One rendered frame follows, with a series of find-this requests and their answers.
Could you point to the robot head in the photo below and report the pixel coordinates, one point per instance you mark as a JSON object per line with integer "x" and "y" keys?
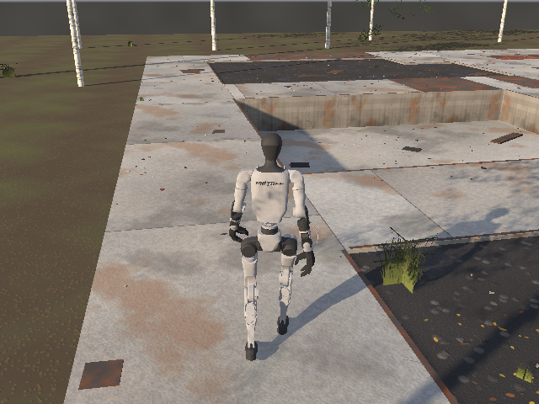
{"x": 271, "y": 145}

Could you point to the robot right forearm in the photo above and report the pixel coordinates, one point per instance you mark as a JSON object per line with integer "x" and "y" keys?
{"x": 305, "y": 233}

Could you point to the right robot hand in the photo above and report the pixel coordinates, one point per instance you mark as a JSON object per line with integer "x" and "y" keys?
{"x": 310, "y": 261}

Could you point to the robot left forearm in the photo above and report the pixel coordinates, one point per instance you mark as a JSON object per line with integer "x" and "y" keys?
{"x": 235, "y": 219}

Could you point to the left robot upper arm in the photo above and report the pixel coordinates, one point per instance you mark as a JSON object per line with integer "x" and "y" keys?
{"x": 243, "y": 178}

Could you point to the right robot upper arm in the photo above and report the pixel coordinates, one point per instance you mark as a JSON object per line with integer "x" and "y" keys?
{"x": 298, "y": 192}

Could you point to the right robot thigh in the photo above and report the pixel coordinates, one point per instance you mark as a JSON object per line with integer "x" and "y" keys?
{"x": 288, "y": 247}

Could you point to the left robot hand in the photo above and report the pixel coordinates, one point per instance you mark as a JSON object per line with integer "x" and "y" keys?
{"x": 240, "y": 230}

